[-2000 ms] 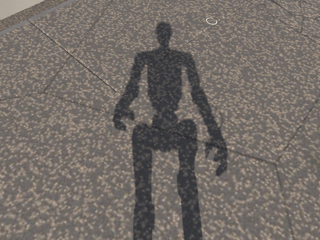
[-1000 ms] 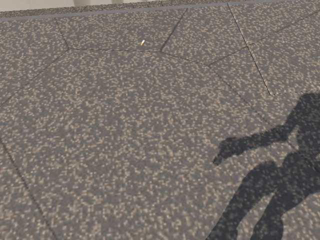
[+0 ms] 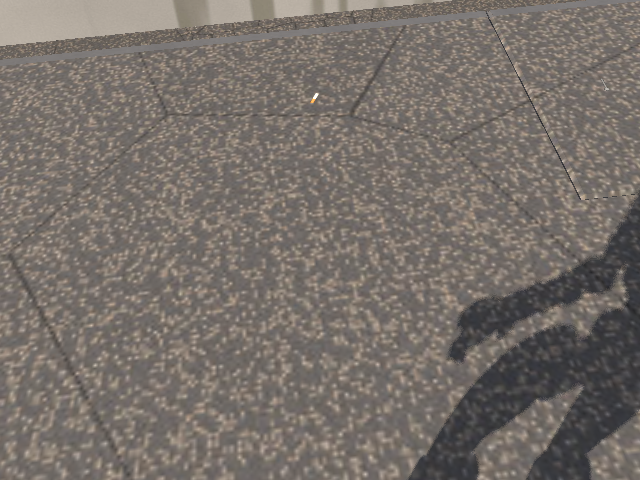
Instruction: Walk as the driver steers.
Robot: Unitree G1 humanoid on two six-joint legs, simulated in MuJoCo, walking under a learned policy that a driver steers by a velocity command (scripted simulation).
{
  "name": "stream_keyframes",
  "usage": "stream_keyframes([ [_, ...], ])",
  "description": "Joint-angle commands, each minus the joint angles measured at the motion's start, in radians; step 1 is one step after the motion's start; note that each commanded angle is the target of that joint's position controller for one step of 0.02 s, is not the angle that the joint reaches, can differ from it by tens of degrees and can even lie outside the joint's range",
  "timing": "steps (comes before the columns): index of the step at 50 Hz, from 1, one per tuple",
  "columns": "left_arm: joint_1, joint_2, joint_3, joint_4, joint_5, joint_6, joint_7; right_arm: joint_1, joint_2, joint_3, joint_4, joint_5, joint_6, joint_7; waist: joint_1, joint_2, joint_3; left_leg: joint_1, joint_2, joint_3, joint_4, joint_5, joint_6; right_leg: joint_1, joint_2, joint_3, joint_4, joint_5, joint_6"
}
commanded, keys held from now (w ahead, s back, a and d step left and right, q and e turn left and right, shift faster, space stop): e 0.04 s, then w+e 0.26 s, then w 0.02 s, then w+q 0.68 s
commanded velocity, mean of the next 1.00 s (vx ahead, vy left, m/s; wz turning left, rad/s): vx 0.36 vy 0.00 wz -0.02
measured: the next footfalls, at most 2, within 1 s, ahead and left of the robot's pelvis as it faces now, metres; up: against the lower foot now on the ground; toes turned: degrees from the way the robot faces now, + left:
left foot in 0.54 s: +0.27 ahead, +0.07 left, +0.00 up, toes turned -9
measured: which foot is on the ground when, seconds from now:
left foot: down 0.00-0.00, up 0.02-0.52, down 0.54-1.00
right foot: down 0.00-0.56, up 0.58-1.00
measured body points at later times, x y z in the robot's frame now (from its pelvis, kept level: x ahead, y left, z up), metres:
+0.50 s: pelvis +0.12 -0.01 +0.01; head +0.13 -0.01 +0.46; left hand +0.18 +0.27 -0.11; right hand +0.23 -0.29 -0.09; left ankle +0.22 +0.09 -0.71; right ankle +0.00 -0.09 -0.73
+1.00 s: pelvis +0.39 -0.01 +0.01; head +0.43 +0.00 +0.45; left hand +0.62 +0.21 -0.08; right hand +0.33 -0.28 -0.12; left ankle +0.23 +0.08 -0.73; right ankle +0.56 -0.12 -0.70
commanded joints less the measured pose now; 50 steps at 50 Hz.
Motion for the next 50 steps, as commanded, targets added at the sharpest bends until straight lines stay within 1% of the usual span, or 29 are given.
stream_keyframes([
  [1,0.100,0.294,0.068,-0.070,0.005,-0.040,0.016,-0.005,-0.032,-0.011,-0.117,0.001,0.010,0.003,0.027,-0.379,-0.068,-0.349,-0.068,-0.057,0.313,-0.331,-0.056,0.200,-0.384,0.616,-0.345,0.379,-0.172],
  [2,0.185,0.282,0.076,-0.039,-0.001,-0.035,0.024,-0.074,-0.081,-0.018,-0.120,-0.009,0.027,-0.007,0.090,-0.233,-0.087,-0.337,-0.068,-0.225,0.474,-0.350,-0.052,0.170,-0.387,0.572,-0.317,0.461,-0.270],
  [3,0.161,0.235,0.064,-0.035,-0.005,-0.030,0.030,-0.052,-0.084,-0.020,-0.115,-0.001,0.029,0.001,0.052,-0.177,-0.085,-0.355,-0.048,-0.263,0.519,-0.264,-0.044,0.169,-0.322,0.495,-0.316,0.274,-0.270],
  [4,0.097,0.186,0.052,-0.043,-0.008,-0.023,0.032,-0.041,-0.097,-0.024,-0.104,0.002,0.019,0.011,0.023,-0.136,-0.050,-0.368,-0.023,-0.281,0.480,-0.154,-0.035,0.148,-0.247,0.443,-0.361,-0.005,-0.224],
  [5,0.045,0.159,0.043,-0.059,-0.010,-0.019,0.034,-0.044,-0.118,-0.032,-0.099,-0.011,0.008,0.020,0.012,-0.153,-0.038,-0.385,-0.022,-0.272,0.454,-0.086,-0.031,0.159,-0.199,0.435,-0.400,-0.175,-0.191],
  [6,0.037,0.137,0.036,-0.065,-0.010,-0.023,0.036,-0.032,-0.125,-0.035,-0.087,-0.025,0.004,0.031,0.015,-0.172,-0.040,-0.389,-0.027,-0.260,0.460,-0.034,-0.037,0.177,-0.173,0.428,-0.423,-0.186,-0.187],
  [7,0.056,0.136,0.034,-0.061,-0.011,-0.031,0.033,-0.030,-0.121,-0.036,-0.084,-0.027,0.001,0.039,0.017,-0.148,-0.049,-0.394,-0.031,-0.262,0.459,-0.002,-0.041,0.199,-0.167,0.431,-0.431,-0.168,-0.187],
  [9,0.101,0.157,0.041,-0.044,-0.010,-0.054,0.026,-0.040,-0.097,-0.032,-0.084,-0.021,-0.005,0.047,0.022,-0.100,-0.050,-0.416,-0.032,-0.267,0.419,0.042,-0.051,0.234,-0.163,0.431,-0.434,-0.121,-0.188],
  [10,0.120,0.163,0.044,-0.036,-0.009,-0.064,0.025,-0.049,-0.089,-0.030,-0.084,-0.020,-0.008,0.048,0.027,-0.096,-0.046,-0.425,-0.033,-0.268,0.392,0.055,-0.057,0.245,-0.158,0.432,-0.434,-0.106,-0.191],
  [16,0.192,0.176,0.049,-0.007,-0.002,-0.090,0.028,-0.131,-0.079,-0.023,-0.107,-0.013,-0.029,0.046,0.062,-0.131,-0.021,-0.425,-0.041,-0.270,0.189,0.089,-0.086,0.229,-0.148,0.464,-0.428,-0.093,-0.214],
  [19,0.217,0.156,0.040,0.015,0.002,-0.107,0.029,-0.157,-0.060,-0.011,-0.109,-0.011,-0.044,0.052,0.082,-0.134,-0.020,-0.360,-0.035,-0.243,0.089,0.117,-0.069,0.209,-0.156,0.428,-0.423,-0.044,-0.204],
  [22,0.227,0.166,0.040,0.028,0.009,-0.122,0.027,-0.192,-0.068,-0.009,-0.129,-0.004,-0.053,0.055,0.091,-0.133,0.003,-0.299,-0.036,-0.223,0.035,0.092,-0.027,0.184,-0.181,0.418,-0.415,-0.026,-0.196],
  [24,0.217,0.175,0.041,0.034,0.010,-0.130,0.029,-0.170,-0.076,-0.010,-0.135,0.002,-0.059,0.056,0.069,-0.133,0.015,-0.221,-0.044,-0.213,0.000,0.069,0.009,0.163,-0.203,0.401,-0.403,0.051,-0.183],
  [25,0.204,0.179,0.041,0.037,0.010,-0.132,0.032,-0.127,-0.078,-0.012,-0.126,0.003,-0.062,0.055,0.040,-0.127,0.014,-0.146,-0.056,-0.206,-0.031,0.065,0.027,0.144,-0.208,0.377,-0.380,0.123,-0.169],
  [26,0.185,0.179,0.039,0.039,0.006,-0.133,0.035,-0.053,-0.078,-0.015,-0.103,0.002,-0.066,0.051,-0.005,-0.103,-0.003,-0.026,-0.083,-0.192,-0.088,0.083,0.045,0.113,-0.190,0.330,-0.314,0.244,-0.147],
  [27,0.185,0.159,0.030,0.044,0.009,-0.136,0.035,0.063,-0.099,-0.028,-0.061,-0.001,-0.074,0.041,-0.056,-0.052,-0.059,0.137,-0.109,-0.206,-0.127,0.074,0.064,0.080,-0.141,0.264,-0.155,0.403,-0.121],
  [28,0.168,0.120,0.015,0.025,0.009,-0.141,0.034,0.222,-0.164,-0.047,-0.031,-0.012,-0.084,0.029,-0.127,0.071,-0.159,0.318,0.050,-0.421,-0.213,-0.078,0.116,-0.017,-0.068,0.156,0.137,0.388,-0.081],
  [29,0.192,0.068,0.003,-0.016,0.000,-0.145,0.028,0.307,-0.276,-0.071,-0.014,-0.013,-0.084,0.029,-0.104,0.289,-0.198,0.483,0.273,-0.923,-0.359,-0.261,0.226,-0.323,0.097,0.045,0.425,-0.080,-0.023],
  [30,0.168,0.131,0.013,-0.007,0.029,-0.140,0.034,0.251,-0.208,-0.057,-0.009,0.012,-0.076,0.045,-0.064,0.150,-0.119,0.422,0.275,-1.024,-0.401,-0.309,0.242,-0.432,0.064,0.126,0.531,-0.155,-0.033],
  [31,0.131,0.136,0.013,-0.004,0.028,-0.141,0.025,0.172,-0.156,-0.047,-0.033,0.016,-0.074,0.050,-0.034,0.057,-0.046,0.343,0.242,-0.882,-0.371,-0.247,0.237,-0.449,0.004,0.141,0.560,-0.061,-0.038],
  [32,0.091,0.125,0.007,-0.008,0.025,-0.148,0.017,0.138,-0.124,-0.039,-0.040,0.010,-0.078,0.052,-0.028,0.016,-0.026,0.282,0.191,-0.777,-0.374,-0.093,0.225,-0.431,-0.026,0.136,0.538,0.004,-0.033],
  [34,0.075,0.110,0.001,-0.009,0.037,-0.138,0.008,0.132,-0.092,-0.028,-0.030,0.015,-0.087,0.044,-0.004,0.038,-0.025,0.227,0.107,-0.641,-0.390,0.137,0.198,-0.384,-0.057,0.119,0.471,0.059,-0.001],
  [36,0.064,0.099,-0.005,-0.015,0.043,-0.122,0.003,0.169,-0.100,-0.031,-0.009,0.027,-0.098,0.038,0.003,0.045,-0.049,0.220,0.080,-0.588,-0.381,0.348,0.210,-0.373,-0.051,0.091,0.457,0.065,0.036],
  [38,0.009,0.090,-0.010,-0.035,0.041,-0.111,0.002,0.205,-0.114,-0.037,0.007,0.033,-0.098,0.032,-0.003,0.032,-0.043,0.212,0.067,-0.561,-0.388,0.428,0.221,-0.409,-0.051,0.071,0.421,0.085,0.064],
  [41,-0.139,0.075,-0.021,-0.087,0.035,-0.106,0.001,0.263,-0.108,-0.038,0.030,0.031,-0.092,0.026,-0.037,0.035,-0.011,0.194,0.035,-0.540,-0.391,0.501,0.205,-0.448,-0.042,0.042,0.291,0.170,0.088],
  [44,-0.248,0.055,-0.036,-0.123,0.026,-0.112,-0.004,0.311,-0.109,-0.040,0.047,0.027,-0.086,0.020,-0.073,0.047,-0.013,0.205,0.015,-0.536,-0.355,0.591,0.182,-0.409,-0.011,0.032,0.142,0.259,0.086],
  [47,-0.315,0.064,-0.041,-0.153,0.013,-0.119,0.000,0.333,-0.122,-0.044,0.052,0.020,-0.082,0.011,-0.087,0.056,-0.017,0.238,0.038,-0.577,-0.320,0.655,0.170,-0.350,0.015,0.041,0.036,0.290,0.063],
  [49,-0.265,0.089,-0.035,-0.144,0.010,-0.124,0.008,0.290,-0.135,-0.048,0.042,0.018,-0.081,0.003,-0.046,0.061,-0.030,0.228,0.049,-0.598,-0.279,0.699,0.141,-0.222,0.027,0.063,-0.037,0.270,0.035],
  [50,-0.187,0.111,-0.026,-0.119,0.009,-0.127,0.017,0.255,-0.148,-0.051,0.032,0.015,-0.082,0.003,-0.007,0.064,-0.061,0.207,0.040,-0.594,-0.213,0.797,0.119,-0.099,0.049,0.063,-0.060,0.229,0.017],
])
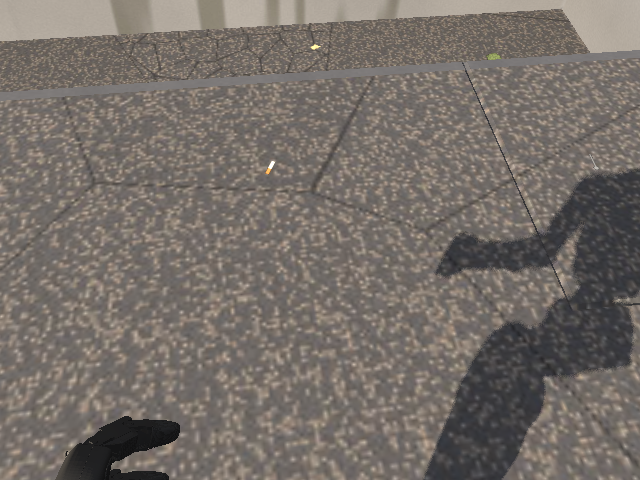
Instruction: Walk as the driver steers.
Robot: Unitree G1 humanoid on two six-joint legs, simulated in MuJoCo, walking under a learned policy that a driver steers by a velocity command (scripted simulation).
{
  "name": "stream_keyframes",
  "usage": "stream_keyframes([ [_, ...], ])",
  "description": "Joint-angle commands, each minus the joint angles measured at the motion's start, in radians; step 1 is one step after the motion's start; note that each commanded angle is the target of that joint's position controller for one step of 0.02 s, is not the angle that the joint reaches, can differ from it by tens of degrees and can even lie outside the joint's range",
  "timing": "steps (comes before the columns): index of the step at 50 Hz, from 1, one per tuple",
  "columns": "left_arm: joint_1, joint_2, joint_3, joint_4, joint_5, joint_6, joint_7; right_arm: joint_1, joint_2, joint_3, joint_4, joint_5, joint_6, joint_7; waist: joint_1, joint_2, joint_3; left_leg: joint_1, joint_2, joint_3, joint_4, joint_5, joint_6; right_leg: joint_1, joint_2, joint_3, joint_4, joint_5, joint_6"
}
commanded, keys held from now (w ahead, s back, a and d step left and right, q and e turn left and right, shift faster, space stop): w+q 0.22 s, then w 0.10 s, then w+e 0.68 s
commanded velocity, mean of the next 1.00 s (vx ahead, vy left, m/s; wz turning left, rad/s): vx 0.50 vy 0.00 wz -0.02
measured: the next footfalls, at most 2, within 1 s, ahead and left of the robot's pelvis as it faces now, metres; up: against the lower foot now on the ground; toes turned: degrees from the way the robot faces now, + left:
right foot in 0.04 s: +0.21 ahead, -0.10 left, +0.00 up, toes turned +4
left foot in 0.56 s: +0.43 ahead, +0.14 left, +0.00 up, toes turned +11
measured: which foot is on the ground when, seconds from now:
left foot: down 0.00-0.04, up 0.06-0.54, down 0.56-1.00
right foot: up 0.00-0.02, down 0.04-0.56, up 0.58-1.00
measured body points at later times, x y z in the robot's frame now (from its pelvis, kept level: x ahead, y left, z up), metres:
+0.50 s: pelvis +0.27 +0.01 +0.01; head +0.30 +0.01 +0.45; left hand +0.16 +0.24 -0.13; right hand +0.53 -0.16 -0.09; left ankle +0.38 +0.14 -0.71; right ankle +0.17 -0.11 -0.73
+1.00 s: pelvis +0.52 +0.04 +0.00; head +0.55 +0.04 +0.45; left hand +0.72 +0.26 -0.11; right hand +0.47 -0.21 -0.14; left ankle +0.39 +0.14 -0.73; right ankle +0.66 -0.07 -0.70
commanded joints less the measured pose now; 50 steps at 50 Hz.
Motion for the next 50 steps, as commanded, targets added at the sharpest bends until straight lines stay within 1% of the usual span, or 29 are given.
stream_keyframes([
  [1,0.158,0.157,0.050,-0.010,-0.008,-0.026,0.026,-0.059,-0.198,-0.045,-0.065,-0.004,-0.015,-0.005,0.145,0.102,-0.106,-0.123,0.209,-0.116,0.234,0.922,0.016,0.384,0.061,-0.015,-0.074,-0.047,-0.051],
  [2,0.300,0.187,0.062,0.022,0.000,-0.038,0.042,-0.079,-0.198,-0.046,-0.072,0.004,-0.021,0.005,0.218,0.069,-0.186,-0.213,0.156,-0.085,0.430,0.824,-0.004,0.596,-0.001,0.027,-0.113,-0.039,-0.079],
  [3,0.452,0.258,0.080,0.026,0.026,-0.043,0.062,-0.055,-0.118,-0.026,-0.105,0.009,-0.029,0.009,0.250,-0.059,-0.333,-0.340,0.097,-0.011,0.704,0.433,-0.009,0.807,-0.257,0.278,-0.130,-0.257,-0.119],
  [4,0.385,0.310,0.092,0.015,0.036,-0.029,0.058,0.082,-0.059,-0.016,-0.121,0.035,-0.016,0.005,0.147,-0.268,-0.393,-0.608,-0.031,0.081,0.940,-0.228,-0.027,0.920,-0.468,0.727,-0.252,-0.320,-0.228],
  [5,0.323,0.217,0.085,0.007,0.010,-0.019,0.052,0.045,-0.148,-0.027,-0.092,-0.007,0.000,-0.002,0.131,-0.112,-0.274,-0.677,0.067,0.090,1.008,-0.131,-0.019,0.786,-0.424,0.728,-0.277,-0.421,-0.228],
  [6,0.260,0.132,0.065,0.000,0.002,-0.020,0.048,-0.034,-0.151,-0.030,-0.095,-0.014,0.005,0.008,0.124,-0.024,-0.147,-0.668,0.101,0.105,0.986,-0.032,-0.023,0.647,-0.372,0.552,-0.301,-0.386,-0.208],
  [7,0.237,0.098,0.056,0.008,0.006,-0.024,0.043,-0.074,-0.131,-0.027,-0.100,-0.015,0.009,0.017,0.114,0.006,-0.083,-0.652,0.128,0.117,0.954,0.013,-0.031,0.556,-0.323,0.419,-0.330,-0.271,-0.190],
  [9,0.256,0.092,0.053,0.035,0.002,-0.038,0.045,-0.094,-0.115,-0.027,-0.105,-0.029,0.031,0.036,0.094,-0.054,-0.043,-0.616,0.160,0.133,0.914,0.033,-0.044,0.469,-0.262,0.249,-0.368,-0.111,-0.161],
  [13,0.321,0.097,0.060,0.082,-0.014,-0.073,0.031,-0.184,-0.079,-0.016,-0.144,-0.033,0.050,0.058,0.090,-0.050,-0.031,-0.681,0.174,0.138,0.863,0.109,-0.053,0.467,-0.256,0.116,-0.419,0.060,-0.178],
  [16,0.359,0.094,0.060,0.116,-0.010,-0.075,0.025,-0.278,-0.066,-0.006,-0.173,-0.033,0.045,0.065,0.100,-0.043,-0.004,-0.742,0.166,0.138,0.740,0.209,-0.066,0.486,-0.228,0.028,-0.442,0.125,-0.179],
  [18,0.381,0.090,0.056,0.143,-0.016,-0.073,0.019,-0.359,-0.049,0.009,-0.197,-0.034,0.035,0.068,0.109,-0.044,0.010,-0.702,0.158,0.179,0.581,0.279,-0.074,0.472,-0.189,-0.022,-0.443,0.168,-0.171],
  [20,0.414,0.104,0.057,0.170,-0.026,-0.067,0.017,-0.446,-0.035,0.025,-0.219,-0.038,0.028,0.072,0.125,-0.047,0.014,-0.637,0.165,0.264,0.439,0.318,-0.076,0.469,-0.171,-0.031,-0.440,0.212,-0.172],
  [22,0.468,0.128,0.061,0.199,-0.023,-0.059,0.018,-0.509,-0.038,0.033,-0.234,-0.034,0.020,0.068,0.150,-0.044,0.018,-0.605,0.158,0.290,0.372,0.299,-0.074,0.516,-0.194,0.000,-0.411,0.276,-0.181],
  [25,0.491,0.159,0.070,0.229,-0.014,-0.043,0.025,-0.504,-0.067,0.030,-0.237,-0.029,0.005,0.051,0.131,-0.057,0.006,-0.548,0.134,0.283,0.299,0.203,-0.049,0.601,-0.228,0.046,-0.322,0.409,-0.177],
  [26,0.487,0.163,0.071,0.236,-0.015,-0.039,0.028,-0.443,-0.082,0.023,-0.218,-0.032,-0.002,0.042,0.100,-0.062,-0.022,-0.459,0.112,0.283,0.256,0.172,-0.036,0.610,-0.220,0.046,-0.247,0.499,-0.167],
  [27,0.480,0.155,0.068,0.242,-0.023,-0.035,0.027,-0.310,-0.105,0.012,-0.172,-0.041,-0.016,0.031,0.037,-0.033,-0.092,-0.273,0.098,0.284,0.178,0.213,-0.012,0.573,-0.182,0.015,-0.093,0.526,-0.148],
  [28,0.467,0.125,0.058,0.222,-0.033,-0.038,0.026,-0.144,-0.165,-0.009,-0.129,-0.060,-0.028,0.016,-0.028,0.017,-0.207,-0.009,0.218,0.167,0.170,0.186,0.025,0.414,-0.134,-0.011,0.123,0.330,-0.127],
  [29,0.524,0.000,0.029,0.169,-0.059,-0.040,0.020,-0.042,-0.272,-0.037,-0.125,-0.079,-0.026,-0.001,-0.028,0.228,-0.367,0.321,0.549,-0.233,0.139,0.131,0.117,0.063,0.000,-0.090,0.468,-0.248,-0.078],
  [30,0.521,0.095,0.059,0.189,-0.038,-0.025,0.035,-0.052,-0.253,-0.039,-0.123,-0.041,-0.011,-0.001,-0.027,0.183,-0.371,0.232,0.593,-0.389,0.049,0.099,0.150,-0.023,0.032,0.004,0.606,-0.470,-0.091],
  [31,0.467,0.114,0.073,0.186,-0.030,-0.017,0.035,-0.143,-0.181,-0.020,-0.128,-0.028,-0.008,0.001,0.019,0.121,-0.206,0.100,0.535,-0.237,0.021,0.052,0.122,-0.058,-0.023,0.045,0.628,-0.399,-0.100],
  [32,0.433,0.087,0.070,0.184,-0.031,-0.015,0.028,-0.212,-0.116,-0.005,-0.135,-0.022,-0.014,0.005,0.047,0.116,-0.104,-0.027,0.486,-0.119,-0.028,0.090,0.096,-0.048,-0.056,0.037,0.593,-0.331,-0.096],
  [33,0.422,0.073,0.073,0.190,-0.025,-0.007,0.023,-0.244,-0.079,0.004,-0.134,-0.020,-0.022,0.005,0.071,0.125,-0.053,-0.109,0.441,-0.026,-0.065,0.138,0.064,-0.017,-0.075,0.031,0.561,-0.291,-0.090],
  [34,0.431,0.064,0.075,0.194,-0.010,0.007,0.016,-0.255,-0.060,0.009,-0.125,-0.015,-0.030,0.002,0.098,0.141,-0.025,-0.173,0.409,0.044,-0.087,0.189,0.043,0.016,-0.086,0.028,0.545,-0.268,-0.078],
  [36,0.419,0.036,0.076,0.188,-0.003,0.028,0.002,-0.237,-0.061,0.005,-0.110,-0.013,-0.050,0.001,0.117,0.122,-0.025,-0.204,0.397,0.122,-0.113,0.283,0.043,0.027,-0.086,0.019,0.555,-0.218,-0.064],
  [38,0.359,0.025,0.079,0.162,-0.001,0.037,-0.008,-0.213,-0.074,-0.003,-0.091,-0.007,-0.064,-0.001,0.125,0.110,-0.008,-0.193,0.394,0.190,-0.133,0.345,0.049,-0.034,-0.097,0.015,0.541,-0.152,-0.053],
  [43,0.177,0.006,0.065,0.092,-0.001,0.037,-0.029,-0.161,-0.070,-0.004,-0.054,-0.013,-0.064,-0.003,0.102,0.107,0.035,-0.177,0.360,0.344,-0.132,0.431,0.042,-0.079,-0.096,-0.029,0.314,0.029,-0.041],
  [45,0.098,0.002,0.056,0.062,0.002,0.035,-0.038,-0.137,-0.094,-0.010,-0.044,-0.013,-0.063,-0.006,0.082,0.107,0.045,-0.162,0.370,0.382,-0.131,0.457,0.037,-0.038,-0.085,-0.070,0.195,0.066,-0.054],
  [48,0.032,0.021,0.056,0.027,0.008,0.036,-0.044,-0.089,-0.125,-0.019,-0.021,-0.014,-0.052,-0.013,0.066,0.097,0.055,-0.066,0.402,0.417,-0.092,0.549,0.026,-0.014,-0.064,-0.117,0.100,0.001,-0.091],
  [50,0.033,0.035,0.061,0.019,0.012,0.037,-0.040,-0.079,-0.145,-0.023,-0.012,-0.017,-0.038,-0.018,0.077,0.104,0.037,-0.001,0.410,0.450,-0.001,0.773,0.012,0.034,-0.021,-0.151,0.062,-0.089,-0.127],
])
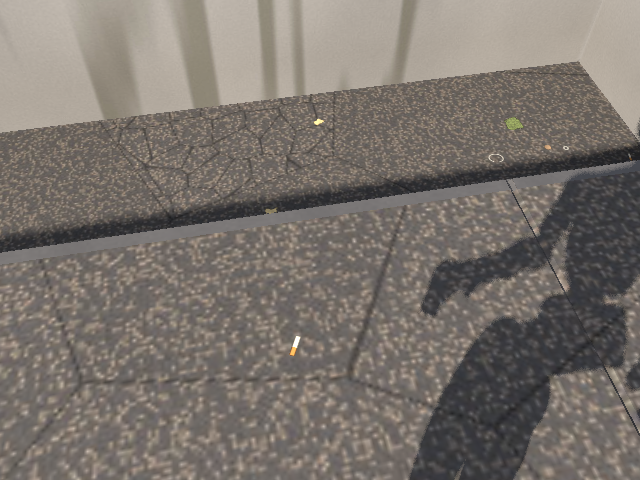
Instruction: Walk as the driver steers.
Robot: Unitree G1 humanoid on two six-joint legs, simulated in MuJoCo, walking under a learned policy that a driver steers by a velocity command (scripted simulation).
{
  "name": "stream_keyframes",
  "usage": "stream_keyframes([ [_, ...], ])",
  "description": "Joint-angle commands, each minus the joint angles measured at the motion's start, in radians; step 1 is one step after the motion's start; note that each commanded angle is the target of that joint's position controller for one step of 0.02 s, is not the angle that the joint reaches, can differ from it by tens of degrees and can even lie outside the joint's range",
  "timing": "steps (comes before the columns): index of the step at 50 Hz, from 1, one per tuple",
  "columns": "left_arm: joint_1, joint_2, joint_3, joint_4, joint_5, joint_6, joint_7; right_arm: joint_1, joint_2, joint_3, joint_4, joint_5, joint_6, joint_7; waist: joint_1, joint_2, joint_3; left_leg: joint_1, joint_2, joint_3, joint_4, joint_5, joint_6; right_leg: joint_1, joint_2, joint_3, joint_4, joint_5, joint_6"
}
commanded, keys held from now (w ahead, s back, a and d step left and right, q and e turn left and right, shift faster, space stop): w+e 0.28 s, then w+q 0.36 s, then q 0.12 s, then no key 0.24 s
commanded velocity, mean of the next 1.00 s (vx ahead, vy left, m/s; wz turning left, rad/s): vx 0.41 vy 0.00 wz -0.05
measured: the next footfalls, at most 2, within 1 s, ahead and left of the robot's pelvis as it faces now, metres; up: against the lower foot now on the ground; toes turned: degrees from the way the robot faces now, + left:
right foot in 0.08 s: +0.20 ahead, -0.09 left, +0.00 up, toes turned -8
left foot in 0.64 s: +0.54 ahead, +0.02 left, +0.00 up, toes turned -3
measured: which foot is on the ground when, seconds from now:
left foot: down 0.00-0.08, up 0.10-0.62, down 0.64-1.00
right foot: up 0.00-0.06, down 0.08-0.66, up 0.68-1.00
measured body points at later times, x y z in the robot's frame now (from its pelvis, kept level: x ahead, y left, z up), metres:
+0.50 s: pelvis +0.27 -0.05 +0.01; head +0.30 -0.06 +0.46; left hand +0.32 +0.22 -0.12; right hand +0.39 -0.31 -0.11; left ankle +0.46 +0.06 -0.69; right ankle +0.16 -0.08 -0.73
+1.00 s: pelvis +0.49 -0.03 +0.01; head +0.53 -0.02 +0.46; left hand +0.62 +0.21 -0.12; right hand +0.54 -0.30 -0.12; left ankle +0.49 +0.02 -0.73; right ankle +0.59 -0.19 -0.68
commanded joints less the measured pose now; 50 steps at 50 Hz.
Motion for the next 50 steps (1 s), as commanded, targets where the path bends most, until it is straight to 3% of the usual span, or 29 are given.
stream_keyframes([
  [1,-0.021,0.062,0.014,-0.071,0.005,-0.010,0.004,0.005,-0.180,-0.038,-0.038,-0.003,0.007,-0.012,0.044,0.112,0.008,0.006,0.287,-0.045,0.096,0.926,0.108,0.088,0.075,-0.066,-0.047,-0.128,-0.057],
  [2,0.048,0.078,0.023,-0.054,0.005,-0.013,0.010,0.005,-0.197,-0.043,-0.036,-0.005,0.018,-0.013,0.076,0.118,-0.037,0.018,0.286,-0.034,0.227,1.040,0.105,0.169,0.115,-0.075,-0.063,-0.182,-0.082],
  [3,0.170,0.099,0.037,-0.019,0.007,-0.023,0.019,0.002,-0.209,-0.045,-0.040,-0.002,0.029,-0.012,0.129,0.101,-0.111,-0.023,0.276,-0.022,0.420,1.016,0.094,0.322,0.155,-0.071,-0.121,-0.181,-0.109],
  [4,0.338,0.161,0.064,0.034,0.018,-0.030,0.036,-0.004,-0.198,-0.041,-0.060,-0.003,0.033,-0.009,0.203,0.029,-0.211,-0.200,0.251,-0.015,0.699,0.783,0.060,0.579,0.100,0.050,-0.183,-0.209,-0.152],
  [5,0.337,0.295,0.097,0.025,0.014,-0.027,0.050,0.037,-0.067,-0.013,-0.136,0.009,0.025,0.012,0.139,-0.223,-0.298,-0.657,0.081,-0.034,1.070,-0.067,-0.005,0.900,-0.221,0.569,-0.237,-0.254,-0.295],
  [6,0.369,0.304,0.099,0.004,-0.019,-0.015,0.054,-0.084,-0.147,-0.029,-0.174,0.002,0.012,0.017,0.186,-0.110,-0.358,-0.800,-0.009,-0.270,1.202,-0.188,-0.018,0.928,-0.285,0.864,-0.389,-0.217,-0.338],
  [7,0.324,0.280,0.093,0.020,-0.022,-0.010,0.064,-0.165,-0.142,-0.026,-0.199,0.010,0.000,0.022,0.169,-0.044,-0.210,-0.882,0.056,-0.317,1.181,-0.078,-0.004,0.844,-0.261,0.682,-0.400,-0.126,-0.308],
  [8,0.275,0.220,0.078,0.023,-0.029,-0.014,0.069,-0.153,-0.130,-0.018,-0.191,0.013,-0.011,0.020,0.125,0.012,-0.116,-0.839,0.096,-0.314,1.081,0.008,0.002,0.700,-0.224,0.570,-0.405,-0.006,-0.270],
  [9,0.228,0.183,0.067,0.018,-0.031,-0.022,0.072,-0.139,-0.128,-0.020,-0.178,0.004,-0.007,0.017,0.080,0.041,-0.066,-0.772,0.120,-0.318,1.000,0.029,0.000,0.591,-0.167,0.485,-0.414,0.097,-0.230],
  [10,0.193,0.153,0.057,0.014,-0.038,-0.029,0.073,-0.115,-0.125,-0.019,-0.175,-0.015,0.010,0.017,0.044,0.034,-0.060,-0.703,0.129,-0.324,0.955,0.034,-0.012,0.516,-0.125,0.424,-0.429,0.167,-0.213],
  [12,0.196,0.146,0.052,0.013,-0.041,-0.050,0.067,-0.095,-0.111,-0.018,-0.174,-0.029,0.044,0.023,0.022,0.027,-0.080,-0.648,0.123,-0.315,0.900,0.032,-0.032,0.464,-0.087,0.377,-0.440,0.252,-0.212],
  [14,0.226,0.172,0.058,0.021,-0.040,-0.061,0.064,-0.133,-0.095,-0.014,-0.191,-0.027,0.060,0.028,0.024,0.020,-0.065,-0.667,0.118,-0.300,0.826,0.083,-0.048,0.431,-0.061,0.355,-0.463,0.225,-0.207],
  [17,0.289,0.146,0.047,0.048,-0.038,-0.070,0.063,-0.227,-0.086,-0.009,-0.211,-0.023,0.062,0.036,0.061,-0.008,-0.024,-0.731,0.130,-0.279,0.667,0.227,-0.048,0.470,-0.051,0.310,-0.509,0.219,-0.166],
  [21,0.357,0.145,0.038,0.078,-0.033,-0.083,0.064,-0.341,-0.085,-0.003,-0.237,-0.007,0.057,0.044,0.115,-0.025,-0.013,-0.762,0.117,-0.261,0.511,0.358,-0.012,0.587,-0.064,0.254,-0.516,0.300,-0.106],
  [26,0.398,0.142,0.025,0.114,-0.013,-0.085,0.079,-0.437,-0.081,0.003,-0.270,-0.003,0.048,0.060,0.139,-0.028,0.042,-0.774,0.068,-0.236,0.385,0.328,0.049,0.710,-0.115,0.189,-0.518,0.375,-0.101],
  [29,0.363,0.156,0.021,0.126,-0.007,-0.085,0.090,-0.356,-0.087,-0.003,-0.250,-0.003,0.046,0.059,0.084,-0.043,0.014,-0.615,-0.015,-0.199,0.329,0.209,0.104,0.732,-0.128,0.115,-0.402,0.718,-0.068],
  [31,0.342,0.180,0.024,0.129,-0.001,-0.080,0.093,-0.151,-0.120,-0.023,-0.185,-0.007,0.041,0.047,-0.006,-0.043,-0.097,-0.396,-0.089,-0.173,0.282,0.167,0.145,0.730,-0.110,0.074,-0.119,0.924,-0.043],
  [32,0.315,0.189,0.023,0.116,-0.011,-0.080,0.096,0.002,-0.150,-0.037,-0.144,-0.021,0.035,0.040,-0.084,-0.020,-0.172,-0.172,-0.037,-0.250,0.232,0.225,0.186,0.588,-0.090,0.042,0.108,0.774,-0.023],
  [33,0.333,0.139,0.011,0.062,-0.041,-0.088,0.095,0.107,-0.271,-0.071,-0.140,-0.036,0.034,0.028,-0.088,0.154,-0.287,0.090,0.227,-0.635,0.219,0.340,0.301,0.289,0.035,-0.032,0.516,0.327,0.030],
  [34,0.372,0.141,0.018,0.050,-0.035,-0.091,0.090,0.054,-0.273,-0.073,-0.144,0.003,0.043,0.038,-0.017,0.258,-0.362,0.198,0.377,-1.006,0.129,0.690,0.426,0.052,0.197,0.072,0.758,-0.433,0.050],
  [35,0.334,0.143,0.013,0.046,-0.010,-0.086,0.094,-0.014,-0.244,-0.070,-0.154,0.039,0.045,0.041,0.005,0.116,-0.280,0.110,0.350,-0.863,0.152,0.758,0.413,0.000,0.112,0.170,0.800,-0.372,0.046],
  [37,0.255,0.126,0.007,0.027,-0.018,-0.087,0.096,-0.091,-0.141,-0.040,-0.166,0.026,0.044,0.033,0.039,0.001,-0.086,-0.143,0.260,-0.643,0.109,0.905,0.337,0.000,0.047,0.152,0.686,-0.299,0.060],
  [38,0.243,0.125,0.007,0.011,-0.006,-0.070,0.097,-0.097,-0.128,-0.035,-0.161,0.029,0.041,0.028,0.062,0.007,-0.054,-0.215,0.214,-0.592,0.091,0.936,0.304,0.023,0.033,0.148,0.623,-0.298,0.075],
  [40,0.283,0.103,0.002,0.016,-0.004,-0.033,0.093,-0.098,-0.128,-0.029,-0.163,0.021,0.037,0.024,0.091,0.034,-0.084,-0.287,0.178,-0.515,0.075,0.998,0.279,0.098,0.036,0.128,0.547,-0.283,0.097],
  [42,0.291,0.081,-0.005,0.014,-0.013,-0.016,0.092,-0.090,-0.153,-0.033,-0.163,0.009,0.033,0.017,0.101,0.045,-0.115,-0.311,0.153,-0.459,0.077,1.070,0.269,0.121,0.039,0.111,0.478,-0.235,0.115],
  [47,0.198,0.060,-0.015,-0.014,-0.015,0.003,0.096,-0.046,-0.135,-0.018,-0.158,0.021,0.055,0.007,0.058,0.098,-0.128,-0.261,0.096,-0.402,0.112,1.070,0.163,0.120,0.035,0.094,0.244,-0.085,0.123],
  [50,0.145,0.059,-0.020,-0.026,-0.025,0.013,0.112,-0.027,-0.130,-0.013,-0.152,0.008,0.072,-0.005,0.031,0.100,-0.131,-0.218,0.120,-0.429,0.132,1.023,0.149,0.146,0.040,0.098,0.145,-0.086,0.116],
])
